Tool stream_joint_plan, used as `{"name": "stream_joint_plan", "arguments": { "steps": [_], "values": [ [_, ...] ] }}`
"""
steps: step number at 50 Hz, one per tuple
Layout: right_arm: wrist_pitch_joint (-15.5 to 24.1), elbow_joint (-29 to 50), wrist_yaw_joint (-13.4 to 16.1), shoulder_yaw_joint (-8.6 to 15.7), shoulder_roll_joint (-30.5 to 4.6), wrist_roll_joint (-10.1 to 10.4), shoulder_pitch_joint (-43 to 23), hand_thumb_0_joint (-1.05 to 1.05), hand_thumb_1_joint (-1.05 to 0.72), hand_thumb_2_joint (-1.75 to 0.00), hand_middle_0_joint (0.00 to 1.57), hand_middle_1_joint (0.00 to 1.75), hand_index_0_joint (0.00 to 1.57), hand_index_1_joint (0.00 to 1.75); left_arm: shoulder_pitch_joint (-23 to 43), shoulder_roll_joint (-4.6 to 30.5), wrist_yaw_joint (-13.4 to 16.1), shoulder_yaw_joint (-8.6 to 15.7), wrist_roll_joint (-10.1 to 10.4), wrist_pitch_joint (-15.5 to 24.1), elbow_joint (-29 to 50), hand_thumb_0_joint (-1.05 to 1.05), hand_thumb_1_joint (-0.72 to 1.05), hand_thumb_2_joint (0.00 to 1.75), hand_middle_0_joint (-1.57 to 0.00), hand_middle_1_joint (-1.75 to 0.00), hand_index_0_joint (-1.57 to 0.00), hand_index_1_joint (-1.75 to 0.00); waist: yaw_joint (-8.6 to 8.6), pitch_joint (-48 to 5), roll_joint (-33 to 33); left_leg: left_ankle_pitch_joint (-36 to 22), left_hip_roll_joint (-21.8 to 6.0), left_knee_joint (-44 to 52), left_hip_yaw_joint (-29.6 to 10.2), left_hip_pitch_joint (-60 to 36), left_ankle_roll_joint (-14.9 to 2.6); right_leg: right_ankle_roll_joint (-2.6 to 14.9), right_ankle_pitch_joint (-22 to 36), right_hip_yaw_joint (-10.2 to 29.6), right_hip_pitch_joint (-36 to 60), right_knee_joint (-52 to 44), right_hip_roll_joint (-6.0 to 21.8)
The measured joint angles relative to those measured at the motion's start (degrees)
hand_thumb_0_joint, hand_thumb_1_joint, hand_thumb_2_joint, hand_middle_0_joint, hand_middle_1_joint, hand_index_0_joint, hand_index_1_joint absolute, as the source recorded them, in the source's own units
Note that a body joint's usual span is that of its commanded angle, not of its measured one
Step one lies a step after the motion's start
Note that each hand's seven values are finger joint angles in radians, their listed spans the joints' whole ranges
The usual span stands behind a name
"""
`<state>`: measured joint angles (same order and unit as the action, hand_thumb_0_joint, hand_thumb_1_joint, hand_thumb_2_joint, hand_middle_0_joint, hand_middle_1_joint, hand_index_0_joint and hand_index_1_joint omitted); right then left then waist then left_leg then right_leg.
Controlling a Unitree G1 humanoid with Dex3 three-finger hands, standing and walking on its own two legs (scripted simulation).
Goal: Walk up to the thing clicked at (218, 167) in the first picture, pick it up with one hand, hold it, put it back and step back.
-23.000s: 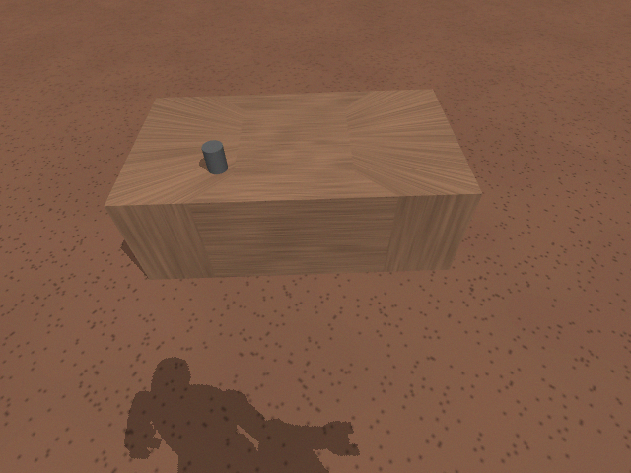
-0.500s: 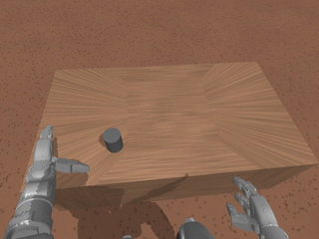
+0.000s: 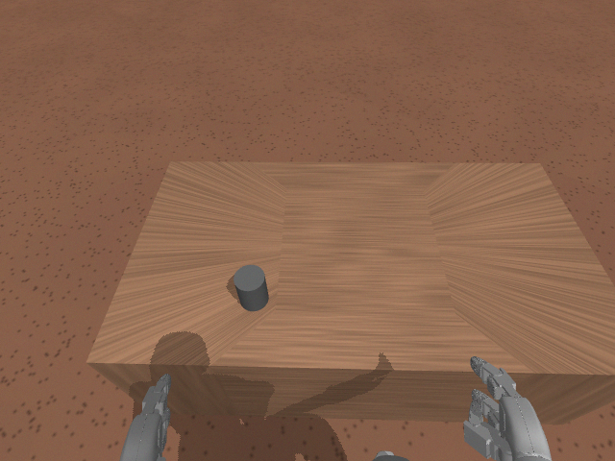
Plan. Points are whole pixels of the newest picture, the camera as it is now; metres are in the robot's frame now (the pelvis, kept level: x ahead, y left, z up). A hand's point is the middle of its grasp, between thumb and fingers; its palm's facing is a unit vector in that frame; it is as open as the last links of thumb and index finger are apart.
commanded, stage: home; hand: left
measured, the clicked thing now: (251, 288) +0.52 +0.16 -0.26
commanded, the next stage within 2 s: stand in 1.84 s
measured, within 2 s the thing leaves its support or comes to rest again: neither
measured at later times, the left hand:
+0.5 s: hand (183, 460) +0.15 +0.18 -0.06, palm faces +0.11 -0.97 -0.23, open 17.0 cm
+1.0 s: hand (178, 441) +0.17 +0.19 -0.06, palm faces +0.10 -0.97 -0.23, open 17.1 cm
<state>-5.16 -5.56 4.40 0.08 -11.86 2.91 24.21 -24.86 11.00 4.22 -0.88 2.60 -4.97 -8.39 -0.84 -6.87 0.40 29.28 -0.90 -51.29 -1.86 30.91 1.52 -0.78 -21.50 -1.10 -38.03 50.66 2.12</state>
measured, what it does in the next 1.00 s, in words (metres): stands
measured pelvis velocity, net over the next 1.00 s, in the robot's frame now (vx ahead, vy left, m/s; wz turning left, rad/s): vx -0.01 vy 0.02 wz -0.01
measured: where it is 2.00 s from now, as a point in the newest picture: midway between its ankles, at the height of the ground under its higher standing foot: outside the picture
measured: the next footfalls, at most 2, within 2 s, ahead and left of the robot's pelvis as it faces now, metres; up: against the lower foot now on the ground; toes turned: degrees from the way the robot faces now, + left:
none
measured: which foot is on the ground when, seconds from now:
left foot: down 0.00-1.00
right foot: down 0.00-1.00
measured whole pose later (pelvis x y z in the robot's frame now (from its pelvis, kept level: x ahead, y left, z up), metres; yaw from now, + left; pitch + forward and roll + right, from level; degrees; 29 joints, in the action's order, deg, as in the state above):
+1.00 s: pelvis -0.01 +0.02 +0.00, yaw +0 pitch +8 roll -1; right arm 0.6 -9.2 6.1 -0.7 -11.1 1.9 24.4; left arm -24.5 12.3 5.4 -0.8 1.8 -6.5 -5.1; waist -0.4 -6.2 0.5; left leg 29.6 -0.4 -52.9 -1.3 31.6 0.5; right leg -1.8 -20.8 -0.5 -38.1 50.5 2.5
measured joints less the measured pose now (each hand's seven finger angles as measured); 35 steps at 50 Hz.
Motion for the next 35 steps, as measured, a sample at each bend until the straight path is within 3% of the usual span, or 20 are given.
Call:
{"name": "stream_joint_plan", "arguments": {
  "steps": [15, 35],
  "values": [
    [3.5, -1.68, 1.67, -0.7, 0.54, -0.93, 1.08, 0.02, -0.9, -0.9, 0.2, 0.3, 0.2, 0.3, 0.94, 0.83, 1.36, 0.13, -0.69, 0.25, 1.9, -0.01, -0.44, 0.11, -0.07, -0.07, -0.07, -0.08, 0.87, 0.89, -0.02, -1.03, 0.07, -1.28, 0.33, 0.81, -0.06, -0.01, 1.6, 0.42, -0.61, 0.5, -0.03],
    [5.62, -3.25, 1.87, -0.85, 0.9, -1.0, 0.34, 0.02, -0.9, -0.9, 0.2, 0.3, 0.2, 0.3, 0.12, 1.23, 1.71, -0.03, -0.83, -0.21, 2.6, -0.01, -0.47, 0.1, -0.06, -0.06, -0.06, -0.07, 0.43, 1.19, 0.24, -0.7, 0.4, -2.07, 0.51, 1.25, -0.78, -0.78, 1.88, 0.63, -0.51, 0.16, 0.26]
  ]
}}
